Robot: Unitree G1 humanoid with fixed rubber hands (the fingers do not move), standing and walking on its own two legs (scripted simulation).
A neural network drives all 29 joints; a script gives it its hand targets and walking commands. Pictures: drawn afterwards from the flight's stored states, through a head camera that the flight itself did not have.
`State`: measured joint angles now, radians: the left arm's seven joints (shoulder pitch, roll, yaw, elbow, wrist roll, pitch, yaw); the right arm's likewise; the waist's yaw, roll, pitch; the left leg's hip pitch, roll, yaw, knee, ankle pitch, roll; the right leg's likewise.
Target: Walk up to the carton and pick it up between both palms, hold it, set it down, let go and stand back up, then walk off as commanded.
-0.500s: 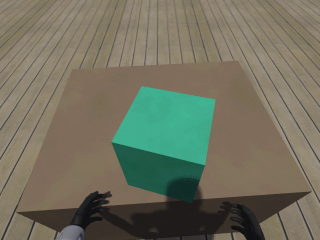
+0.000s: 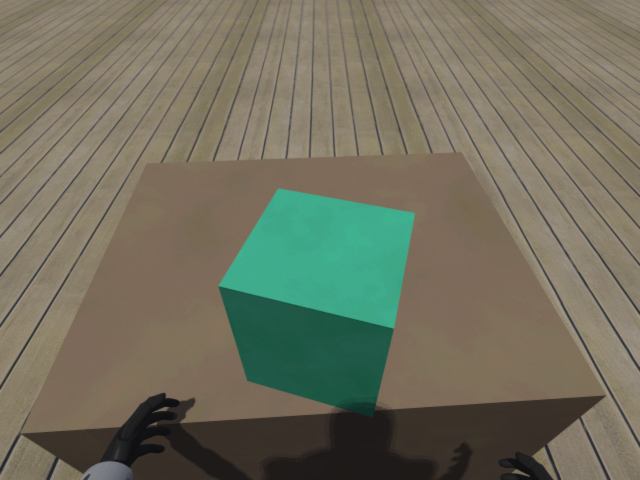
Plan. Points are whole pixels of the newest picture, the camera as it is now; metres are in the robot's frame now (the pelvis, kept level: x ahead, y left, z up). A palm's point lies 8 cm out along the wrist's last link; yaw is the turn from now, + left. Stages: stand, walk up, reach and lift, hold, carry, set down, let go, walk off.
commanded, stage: stand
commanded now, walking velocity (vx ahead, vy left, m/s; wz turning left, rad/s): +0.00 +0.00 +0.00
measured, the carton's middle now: (325, 302) +0.39 +0.01 -0.01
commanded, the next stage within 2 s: walk off in 0.70 s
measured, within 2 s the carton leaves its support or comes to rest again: neither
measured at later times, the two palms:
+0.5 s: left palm (116, 468) +0.17 +0.26 -0.04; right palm out of the picture +0.11 -0.27 -0.08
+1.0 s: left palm out of the picture +0.16 +0.27 -0.06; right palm out of the picture +0.10 -0.28 -0.08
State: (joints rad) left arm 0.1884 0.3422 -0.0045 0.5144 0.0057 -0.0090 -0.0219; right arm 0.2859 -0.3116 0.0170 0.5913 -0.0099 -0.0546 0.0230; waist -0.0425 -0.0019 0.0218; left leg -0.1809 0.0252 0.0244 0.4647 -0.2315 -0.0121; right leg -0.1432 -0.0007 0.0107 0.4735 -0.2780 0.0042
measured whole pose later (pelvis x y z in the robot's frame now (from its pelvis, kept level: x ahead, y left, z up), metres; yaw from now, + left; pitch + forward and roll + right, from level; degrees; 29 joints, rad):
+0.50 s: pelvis +0.00 +0.00 +0.00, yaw +0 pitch -3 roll +0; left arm 0.20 0.35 0.00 0.53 0.01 -0.02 -0.02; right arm 0.29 -0.32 0.02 0.62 -0.01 -0.05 0.03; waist -0.04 0.01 0.02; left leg -0.18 0.03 0.02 0.47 -0.23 -0.02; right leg -0.15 0.00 0.01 0.49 -0.28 0.00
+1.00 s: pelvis -0.01 -0.01 +0.00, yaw +0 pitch -4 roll +1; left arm 0.20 0.38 0.00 0.57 0.01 -0.01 -0.01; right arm 0.28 -0.32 0.02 0.63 -0.01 -0.05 0.01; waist -0.04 -0.01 0.05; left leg -0.19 0.03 0.02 0.49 -0.23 -0.02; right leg -0.17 0.00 0.01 0.54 -0.29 -0.01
